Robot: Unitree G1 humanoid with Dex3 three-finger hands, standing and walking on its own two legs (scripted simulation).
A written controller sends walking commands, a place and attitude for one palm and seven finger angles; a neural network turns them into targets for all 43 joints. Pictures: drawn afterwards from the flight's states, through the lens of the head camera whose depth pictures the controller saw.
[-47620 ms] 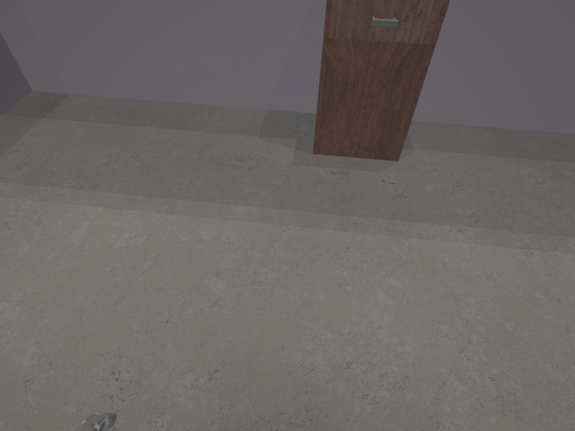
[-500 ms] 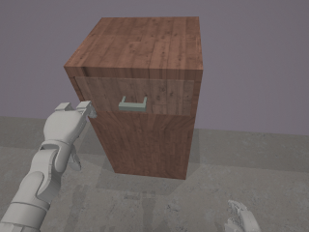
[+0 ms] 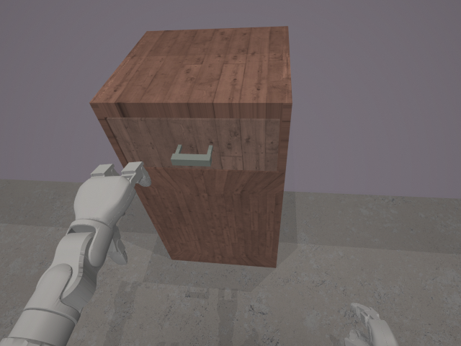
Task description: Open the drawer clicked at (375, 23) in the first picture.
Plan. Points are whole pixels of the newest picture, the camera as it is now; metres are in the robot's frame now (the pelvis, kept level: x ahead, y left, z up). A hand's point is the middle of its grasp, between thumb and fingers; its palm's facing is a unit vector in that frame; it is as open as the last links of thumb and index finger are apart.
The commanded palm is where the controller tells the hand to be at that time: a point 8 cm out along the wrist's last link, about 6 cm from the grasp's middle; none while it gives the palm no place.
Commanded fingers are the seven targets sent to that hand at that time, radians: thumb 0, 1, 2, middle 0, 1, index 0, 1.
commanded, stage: move the hooked fingers above the handle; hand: left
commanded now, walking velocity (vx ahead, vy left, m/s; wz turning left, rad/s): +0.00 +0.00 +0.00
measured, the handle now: (193, 154) +0.57 +0.18 -0.03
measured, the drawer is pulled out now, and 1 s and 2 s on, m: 0.00 0.00 0.00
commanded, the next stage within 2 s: none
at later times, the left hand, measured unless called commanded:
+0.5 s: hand (148, 192) +0.38 +0.22 +0.05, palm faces -0.05 -0.06 -1.00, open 13.8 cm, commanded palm +0.36 +0.22 +0.12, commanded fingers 0.00 -0.50 0.30 -0.30 -1.20 -0.30 -1.20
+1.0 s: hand (174, 172) +0.44 +0.18 +0.04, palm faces -0.06 -0.04 -1.00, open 13.8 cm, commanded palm +0.43 +0.19 +0.10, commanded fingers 0.00 -0.50 0.30 -0.30 -1.20 -0.30 -1.20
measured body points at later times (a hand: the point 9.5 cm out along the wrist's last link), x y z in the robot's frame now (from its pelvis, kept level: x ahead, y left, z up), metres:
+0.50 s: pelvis +0.01 +0.00 +0.00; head +0.04 -0.03 +0.44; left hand +0.37 +0.22 +0.11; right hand +0.14 -0.26 -0.13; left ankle +0.02 +0.13 -0.74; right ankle -0.02 -0.10 -0.74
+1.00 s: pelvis +0.01 +0.01 -0.01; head +0.05 -0.01 +0.43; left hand +0.44 +0.18 +0.09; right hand +0.09 -0.26 -0.15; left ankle +0.02 +0.13 -0.74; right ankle -0.02 -0.10 -0.74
